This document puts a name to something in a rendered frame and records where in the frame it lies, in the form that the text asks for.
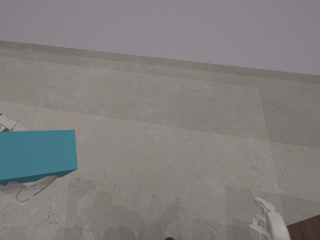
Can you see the robot left hand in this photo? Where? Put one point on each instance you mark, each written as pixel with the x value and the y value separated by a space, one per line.
pixel 14 192

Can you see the table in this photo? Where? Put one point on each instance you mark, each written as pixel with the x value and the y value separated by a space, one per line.
pixel 308 229

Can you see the sponge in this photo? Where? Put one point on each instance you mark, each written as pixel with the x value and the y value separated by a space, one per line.
pixel 28 156

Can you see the robot right hand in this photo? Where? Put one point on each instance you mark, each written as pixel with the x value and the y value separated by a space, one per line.
pixel 271 227

